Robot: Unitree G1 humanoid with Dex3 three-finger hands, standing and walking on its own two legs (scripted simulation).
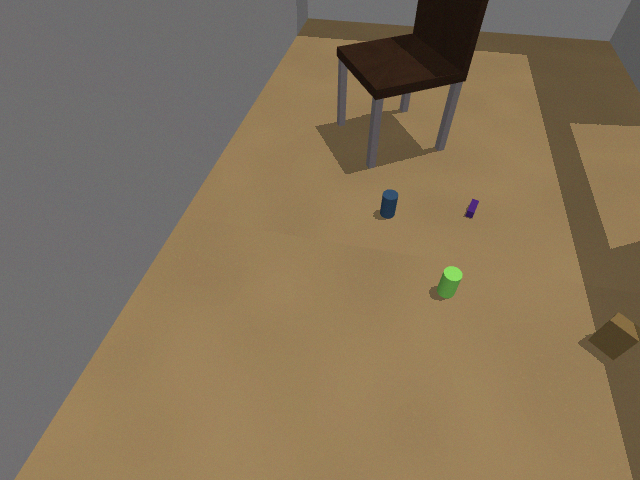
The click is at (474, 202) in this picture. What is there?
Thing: small brick
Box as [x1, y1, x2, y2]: [465, 199, 478, 217]
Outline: 477,200 472,199 465,215 472,217 478,202
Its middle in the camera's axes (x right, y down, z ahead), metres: +0.68 -0.14 +1.74
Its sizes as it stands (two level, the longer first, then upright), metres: 0.086 0.031 0.035
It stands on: the floor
